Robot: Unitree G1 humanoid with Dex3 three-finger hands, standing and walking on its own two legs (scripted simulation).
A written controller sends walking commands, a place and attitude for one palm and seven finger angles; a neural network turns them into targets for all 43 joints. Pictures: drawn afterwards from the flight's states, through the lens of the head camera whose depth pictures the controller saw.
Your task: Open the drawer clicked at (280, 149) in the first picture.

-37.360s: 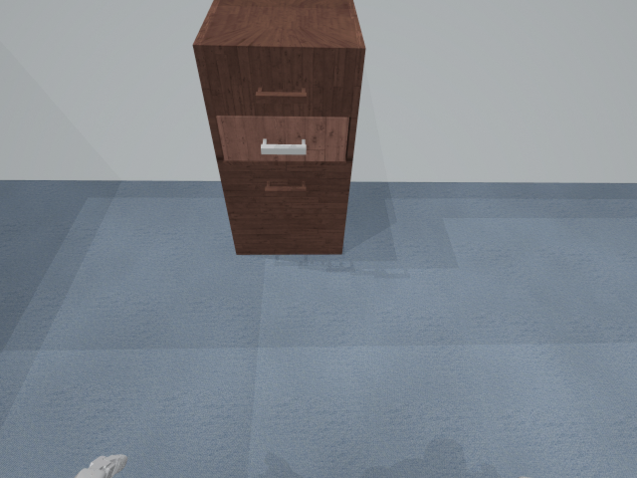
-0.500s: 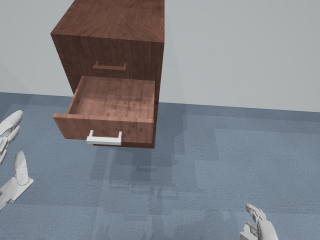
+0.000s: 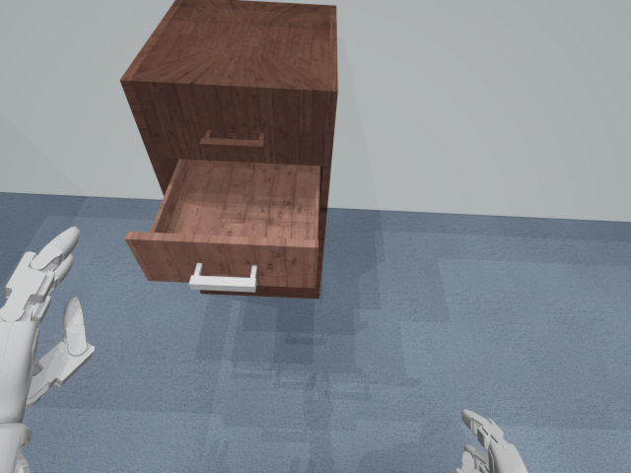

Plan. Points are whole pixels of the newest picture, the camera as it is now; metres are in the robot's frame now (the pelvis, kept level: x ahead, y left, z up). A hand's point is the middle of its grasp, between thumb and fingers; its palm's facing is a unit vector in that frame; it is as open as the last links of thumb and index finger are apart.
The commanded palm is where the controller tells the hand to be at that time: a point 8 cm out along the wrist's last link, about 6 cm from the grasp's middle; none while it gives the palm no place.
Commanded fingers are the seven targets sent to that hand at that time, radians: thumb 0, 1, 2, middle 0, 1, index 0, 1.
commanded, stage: let the arm hang, fingers relaxed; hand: left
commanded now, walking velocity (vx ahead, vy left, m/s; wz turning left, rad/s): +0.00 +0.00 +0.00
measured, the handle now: (225, 276) +0.51 +0.21 -0.22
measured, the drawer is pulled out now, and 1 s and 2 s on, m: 0.25 0.25 0.25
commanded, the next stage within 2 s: look to check the result in 1.06 s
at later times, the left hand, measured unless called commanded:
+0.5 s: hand out of the picture -0.01 +0.20 -0.17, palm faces +0.00 -0.97 -0.22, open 7.2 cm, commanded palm none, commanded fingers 0.00 0.90 0.90 -0.20 -0.30 -0.20 -0.30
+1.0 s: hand out of the picture +0.00 +0.16 -0.18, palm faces -0.01 -0.99 -0.16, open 7.3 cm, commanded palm none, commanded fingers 0.00 0.90 0.90 -0.20 -0.30 -0.20 -0.30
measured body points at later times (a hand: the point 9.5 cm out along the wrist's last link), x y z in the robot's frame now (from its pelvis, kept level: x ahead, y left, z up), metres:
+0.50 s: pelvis +0.00 +0.00 +0.00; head +0.03 +0.01 +0.45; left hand -0.01 +0.25 -0.15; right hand -0.01 -0.22 -0.15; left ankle -0.03 +0.11 -0.74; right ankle +0.03 -0.09 -0.74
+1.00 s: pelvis +0.01 +0.00 +0.00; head +0.02 +0.01 +0.45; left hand +0.00 +0.21 -0.16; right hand -0.05 -0.19 -0.16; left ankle -0.03 +0.11 -0.74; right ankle +0.03 -0.09 -0.74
